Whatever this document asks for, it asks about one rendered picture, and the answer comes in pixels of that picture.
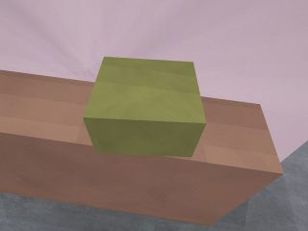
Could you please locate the carton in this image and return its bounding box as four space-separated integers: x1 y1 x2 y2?
83 57 207 158

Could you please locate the pedestal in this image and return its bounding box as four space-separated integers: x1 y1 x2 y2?
0 69 284 226

